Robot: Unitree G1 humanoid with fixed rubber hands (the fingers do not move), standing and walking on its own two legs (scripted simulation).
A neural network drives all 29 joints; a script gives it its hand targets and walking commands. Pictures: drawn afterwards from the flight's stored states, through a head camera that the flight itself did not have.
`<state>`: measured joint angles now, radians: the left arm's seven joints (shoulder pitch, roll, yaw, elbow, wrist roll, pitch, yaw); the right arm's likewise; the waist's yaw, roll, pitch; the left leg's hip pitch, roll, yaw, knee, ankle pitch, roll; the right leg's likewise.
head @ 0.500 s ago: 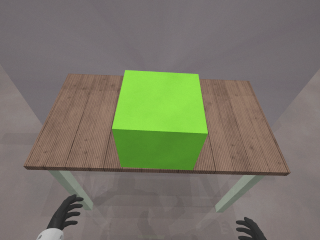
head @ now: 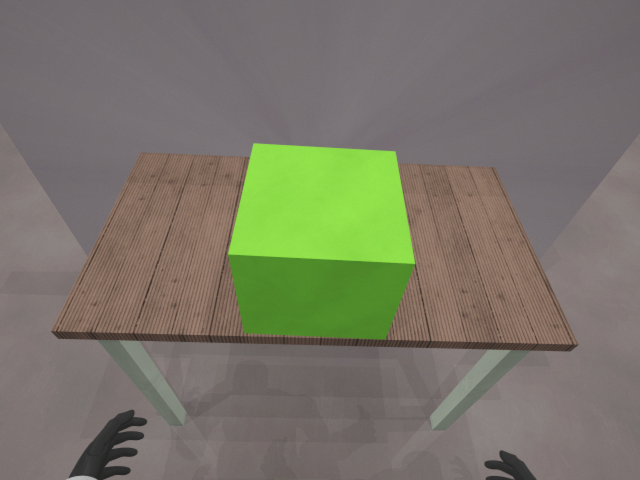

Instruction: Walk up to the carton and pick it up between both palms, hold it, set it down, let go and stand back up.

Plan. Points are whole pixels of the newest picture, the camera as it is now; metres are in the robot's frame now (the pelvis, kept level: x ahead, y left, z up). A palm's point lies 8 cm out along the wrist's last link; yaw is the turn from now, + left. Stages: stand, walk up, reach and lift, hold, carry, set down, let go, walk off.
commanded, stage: stand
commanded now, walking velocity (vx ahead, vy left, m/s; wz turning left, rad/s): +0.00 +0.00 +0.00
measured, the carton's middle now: (319, 242) +0.48 +0.00 -0.02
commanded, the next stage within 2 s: none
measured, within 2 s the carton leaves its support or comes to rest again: neither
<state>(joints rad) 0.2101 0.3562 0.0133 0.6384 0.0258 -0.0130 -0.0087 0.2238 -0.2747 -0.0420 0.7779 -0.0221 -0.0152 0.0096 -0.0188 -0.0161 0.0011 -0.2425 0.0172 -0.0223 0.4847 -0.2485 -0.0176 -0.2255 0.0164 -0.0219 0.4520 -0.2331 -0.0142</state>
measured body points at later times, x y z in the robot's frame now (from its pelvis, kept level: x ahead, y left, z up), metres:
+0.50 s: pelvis +0.00 +0.00 +0.00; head +0.00 +0.01 +0.45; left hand +0.14 +0.29 -0.10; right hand +0.10 -0.28 -0.11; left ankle +0.00 +0.13 -0.74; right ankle +0.00 -0.11 -0.74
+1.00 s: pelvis -0.01 +0.00 +0.00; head -0.01 +0.01 +0.45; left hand +0.12 +0.29 -0.11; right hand +0.08 -0.28 -0.12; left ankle +0.00 +0.13 -0.74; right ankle +0.00 -0.11 -0.74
